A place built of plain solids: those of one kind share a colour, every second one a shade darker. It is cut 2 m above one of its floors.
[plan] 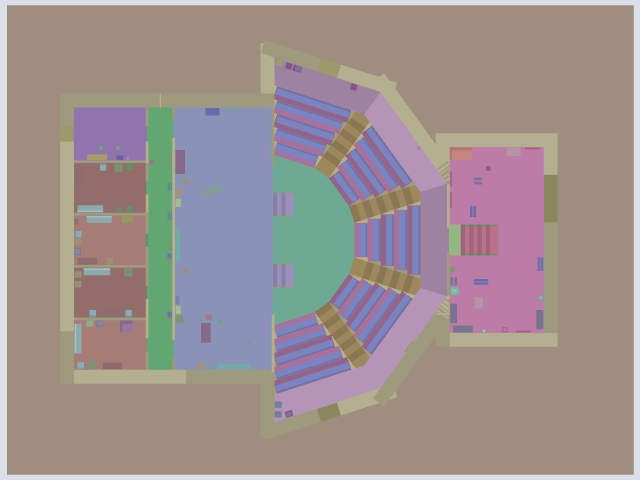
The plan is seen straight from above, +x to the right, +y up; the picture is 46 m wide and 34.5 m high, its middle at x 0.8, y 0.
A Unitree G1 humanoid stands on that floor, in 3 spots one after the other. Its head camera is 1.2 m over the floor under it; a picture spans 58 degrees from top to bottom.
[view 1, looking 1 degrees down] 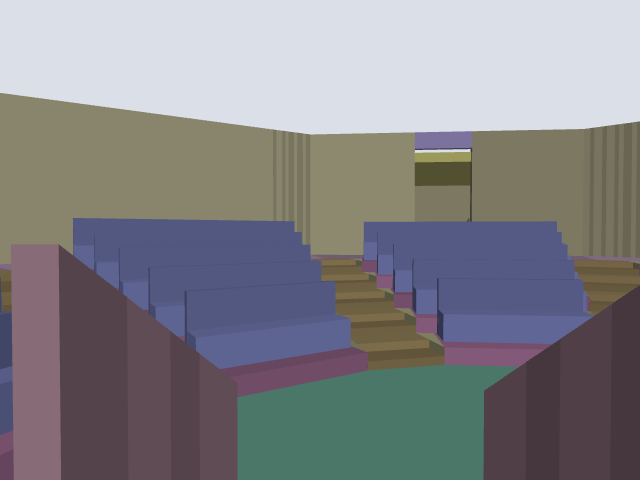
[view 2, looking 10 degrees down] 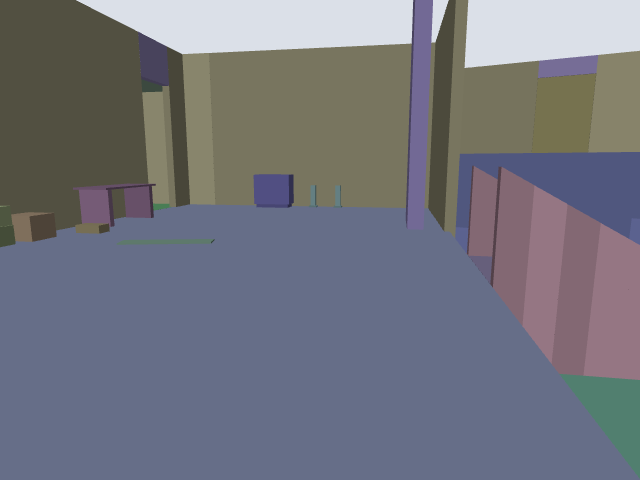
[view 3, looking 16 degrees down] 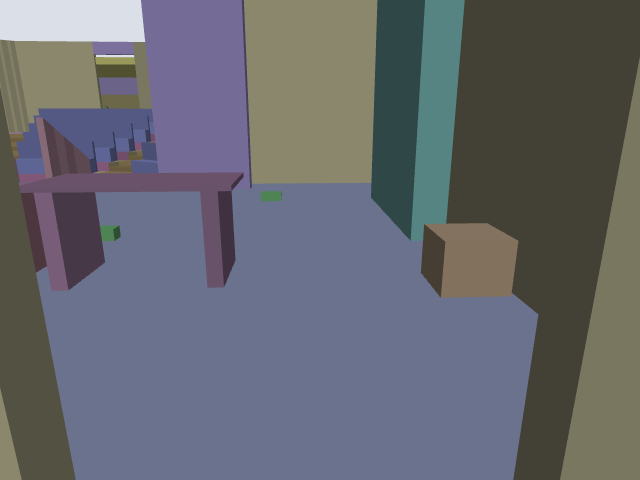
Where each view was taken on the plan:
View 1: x -3.54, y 2.58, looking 5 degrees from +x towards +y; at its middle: wall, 13.51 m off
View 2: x -3.54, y -2.58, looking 100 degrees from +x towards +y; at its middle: floor_stage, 6.91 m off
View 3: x -10.68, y -7.83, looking -3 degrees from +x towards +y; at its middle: floor_stage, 4.36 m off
